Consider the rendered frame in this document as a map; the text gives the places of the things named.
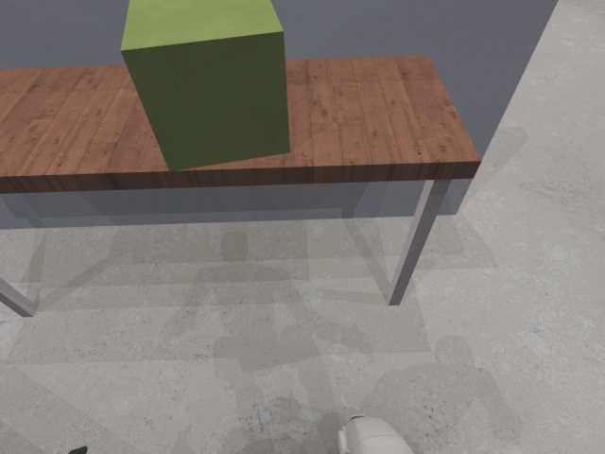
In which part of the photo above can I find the robot right thigh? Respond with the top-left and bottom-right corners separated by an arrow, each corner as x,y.
338,417 -> 414,454

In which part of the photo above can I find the carton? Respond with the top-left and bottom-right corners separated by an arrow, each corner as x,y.
120,0 -> 290,172

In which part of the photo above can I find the table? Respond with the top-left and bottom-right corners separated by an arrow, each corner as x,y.
0,55 -> 481,317

